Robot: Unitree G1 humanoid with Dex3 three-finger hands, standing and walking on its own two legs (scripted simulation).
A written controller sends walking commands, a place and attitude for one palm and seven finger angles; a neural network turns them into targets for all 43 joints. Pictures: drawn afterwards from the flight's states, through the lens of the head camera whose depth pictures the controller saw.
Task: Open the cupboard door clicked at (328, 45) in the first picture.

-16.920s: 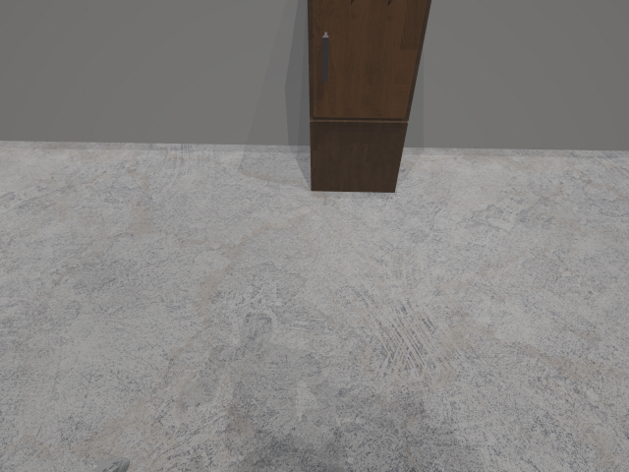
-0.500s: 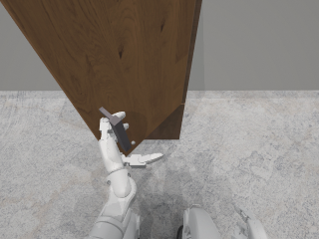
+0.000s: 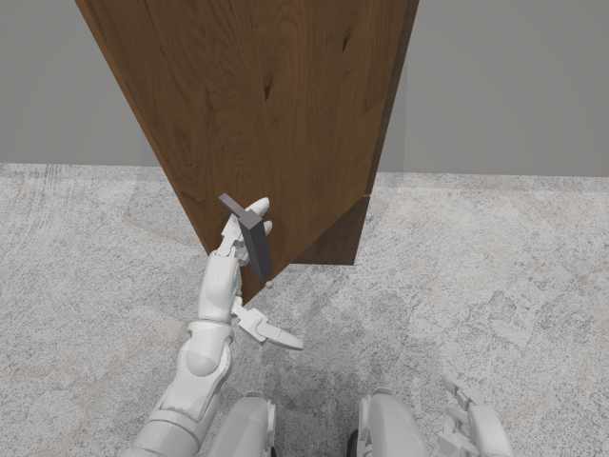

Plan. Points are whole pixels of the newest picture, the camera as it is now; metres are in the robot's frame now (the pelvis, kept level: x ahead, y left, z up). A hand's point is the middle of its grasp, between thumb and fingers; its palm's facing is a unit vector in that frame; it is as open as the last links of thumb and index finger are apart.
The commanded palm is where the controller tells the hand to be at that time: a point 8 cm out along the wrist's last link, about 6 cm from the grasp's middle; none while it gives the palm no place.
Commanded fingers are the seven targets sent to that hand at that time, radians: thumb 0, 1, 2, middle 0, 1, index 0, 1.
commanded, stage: slide the hand sideways off the handle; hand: left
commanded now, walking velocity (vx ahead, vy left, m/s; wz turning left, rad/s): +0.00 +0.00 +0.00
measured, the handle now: (247, 240) +0.38 +0.10 +0.03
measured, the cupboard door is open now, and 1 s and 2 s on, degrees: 48 48 48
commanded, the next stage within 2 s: draw the hand back to the body in 1.02 s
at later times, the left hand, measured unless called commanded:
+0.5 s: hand (246, 319) +0.28 +0.09 +0.02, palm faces -0.05 -1.00 -0.01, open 16.3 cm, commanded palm +0.26 +0.14 +0.02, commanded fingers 0.00 -0.50 0.30 -0.15 -0.30 -0.15 -0.30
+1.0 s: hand (210, 353) +0.24 +0.12 +0.02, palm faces -0.04 -1.00 -0.03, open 16.3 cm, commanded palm +0.22 +0.18 +0.02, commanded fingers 0.00 -0.50 0.30 -0.15 -0.30 -0.15 -0.30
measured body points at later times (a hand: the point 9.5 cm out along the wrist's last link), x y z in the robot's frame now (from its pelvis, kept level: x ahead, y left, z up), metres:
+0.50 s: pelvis +0.01 +0.01 -0.01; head +0.12 +0.01 +0.43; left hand +0.28 +0.14 +0.03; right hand +0.20 -0.21 -0.11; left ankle +0.02 +0.12 -0.62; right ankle +0.06 -0.12 -0.62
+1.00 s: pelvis +0.02 +0.00 -0.02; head +0.12 +0.00 +0.42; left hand +0.24 +0.18 +0.02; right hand +0.22 -0.23 -0.11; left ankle +0.02 +0.12 -0.62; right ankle +0.06 -0.12 -0.62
